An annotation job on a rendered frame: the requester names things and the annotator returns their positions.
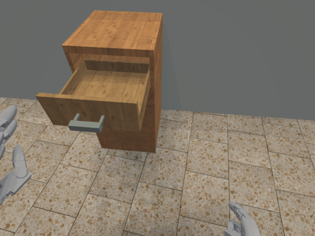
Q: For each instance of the cabinet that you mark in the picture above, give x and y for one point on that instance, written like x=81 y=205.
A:
x=124 y=36

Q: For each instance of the right robot hand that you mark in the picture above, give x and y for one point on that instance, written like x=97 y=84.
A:
x=248 y=226

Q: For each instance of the drawer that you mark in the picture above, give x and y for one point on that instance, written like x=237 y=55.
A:
x=117 y=90

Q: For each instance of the handle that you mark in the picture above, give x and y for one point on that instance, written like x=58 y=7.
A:
x=86 y=126

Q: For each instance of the left robot hand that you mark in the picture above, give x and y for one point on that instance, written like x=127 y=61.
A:
x=14 y=180

